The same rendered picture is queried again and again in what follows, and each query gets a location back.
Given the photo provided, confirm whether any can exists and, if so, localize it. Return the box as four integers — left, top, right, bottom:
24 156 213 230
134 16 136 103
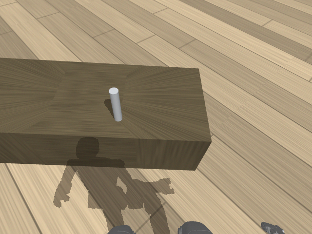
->
109 87 122 121

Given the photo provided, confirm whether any right robot hand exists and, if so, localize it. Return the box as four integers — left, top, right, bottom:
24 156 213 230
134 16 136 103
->
261 222 285 234

